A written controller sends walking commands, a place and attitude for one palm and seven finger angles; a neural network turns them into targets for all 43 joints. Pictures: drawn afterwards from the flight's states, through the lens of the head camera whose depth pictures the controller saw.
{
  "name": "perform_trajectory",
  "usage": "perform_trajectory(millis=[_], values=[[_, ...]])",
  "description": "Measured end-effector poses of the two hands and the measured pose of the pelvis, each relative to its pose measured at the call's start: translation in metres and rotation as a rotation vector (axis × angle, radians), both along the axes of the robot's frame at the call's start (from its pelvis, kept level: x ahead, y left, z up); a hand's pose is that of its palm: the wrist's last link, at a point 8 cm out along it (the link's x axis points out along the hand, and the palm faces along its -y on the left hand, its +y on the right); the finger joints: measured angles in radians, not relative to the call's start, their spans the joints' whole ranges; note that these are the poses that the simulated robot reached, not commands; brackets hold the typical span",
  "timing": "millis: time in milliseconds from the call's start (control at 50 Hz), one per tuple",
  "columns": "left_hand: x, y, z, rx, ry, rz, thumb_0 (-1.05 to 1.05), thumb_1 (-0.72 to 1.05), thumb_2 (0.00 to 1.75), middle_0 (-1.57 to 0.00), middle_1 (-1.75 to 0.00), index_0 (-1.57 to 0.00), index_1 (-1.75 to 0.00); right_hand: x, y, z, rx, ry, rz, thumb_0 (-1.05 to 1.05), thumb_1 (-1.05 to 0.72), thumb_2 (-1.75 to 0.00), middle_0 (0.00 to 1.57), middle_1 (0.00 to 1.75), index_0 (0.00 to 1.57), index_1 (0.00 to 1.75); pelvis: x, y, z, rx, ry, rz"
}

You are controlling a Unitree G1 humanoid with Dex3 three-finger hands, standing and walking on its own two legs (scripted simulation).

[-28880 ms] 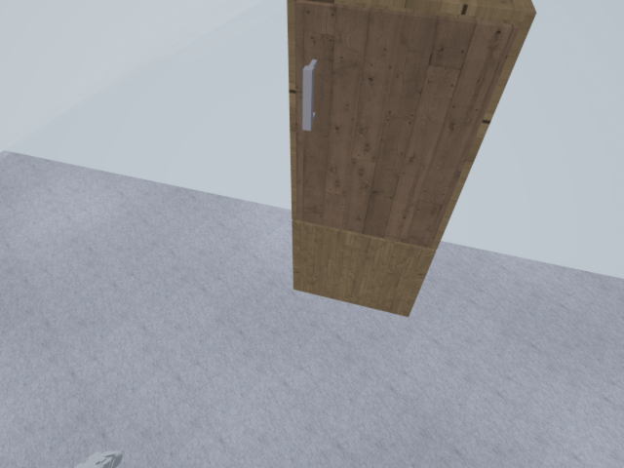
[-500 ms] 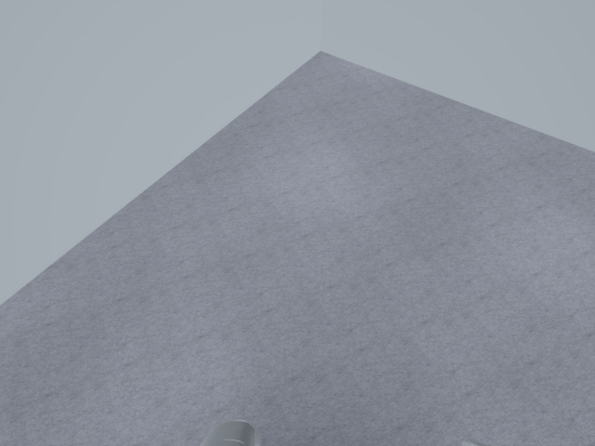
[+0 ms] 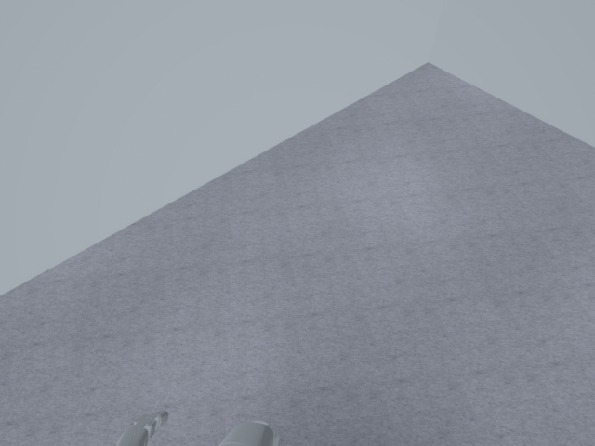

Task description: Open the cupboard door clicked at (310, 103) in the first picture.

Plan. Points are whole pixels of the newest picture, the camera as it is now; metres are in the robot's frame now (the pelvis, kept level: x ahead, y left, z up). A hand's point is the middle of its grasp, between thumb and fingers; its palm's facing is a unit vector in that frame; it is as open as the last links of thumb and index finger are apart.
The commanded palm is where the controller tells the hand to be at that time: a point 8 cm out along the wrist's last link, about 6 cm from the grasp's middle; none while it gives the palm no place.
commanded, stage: turn to face it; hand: left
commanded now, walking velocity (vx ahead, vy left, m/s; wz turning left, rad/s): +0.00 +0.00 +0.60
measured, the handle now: out of the picture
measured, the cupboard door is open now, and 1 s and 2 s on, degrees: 43 43 43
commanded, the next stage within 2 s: none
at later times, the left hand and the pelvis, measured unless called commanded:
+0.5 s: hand out of the picture +0.02 +0.24 -0.16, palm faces +0.34 -0.90 -0.27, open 7.4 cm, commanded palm none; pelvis +0.01 +0.00 +0.01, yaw +18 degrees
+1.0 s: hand out of the picture -0.05 +0.15 -0.16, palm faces +0.63 -0.74 -0.24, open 7.3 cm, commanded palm none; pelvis +0.03 -0.03 +0.01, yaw +39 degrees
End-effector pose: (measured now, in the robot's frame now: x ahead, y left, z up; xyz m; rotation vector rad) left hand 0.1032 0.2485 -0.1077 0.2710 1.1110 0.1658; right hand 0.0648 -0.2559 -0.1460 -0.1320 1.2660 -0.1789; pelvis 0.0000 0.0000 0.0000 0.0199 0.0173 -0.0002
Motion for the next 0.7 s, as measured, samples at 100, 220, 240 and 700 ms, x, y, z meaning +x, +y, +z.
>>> perform_trajectory(millis=[100,220,240,700], values=[[-0.023,-0.018,0.001,-0.038,0.047,0.068,0.00,0.90,0.90,-0.20,-0.30,-0.21,-0.30,0.014,-0.006,0.012,0.000,0.029,0.051,0.01,-0.91,-0.90,0.20,0.30,0.20,0.30,0.005,-0.008,0.011,0.019,-0.002,0.072],[-0.056,-0.011,-0.010,-0.073,0.068,0.186,0.00,0.91,0.89,-0.20,-0.30,-0.21,-0.30,0.049,0.009,0.020,-0.015,0.022,0.175,0.01,-0.91,-0.90,0.20,0.30,0.20,0.30,0.008,-0.006,0.011,0.020,-0.002,0.164],[-0.063,-0.007,-0.014,-0.077,0.075,0.207,0.00,0.91,0.89,-0.20,-0.30,-0.21,-0.30,0.057,0.014,0.021,-0.020,0.012,0.198,0.01,-0.91,-0.90,0.20,0.30,0.20,0.30,0.008,-0.003,0.009,0.017,-0.003,0.180],[-0.098,-0.012,0.001,0.005,0.014,0.459,0.00,0.90,0.90,-0.20,-0.30,-0.20,-0.30,0.124,0.015,0.002,-0.007,0.009,0.444,0.01,-0.90,-0.90,0.20,0.30,0.20,0.30,0.026,-0.035,0.001,-0.001,-0.001,0.451]])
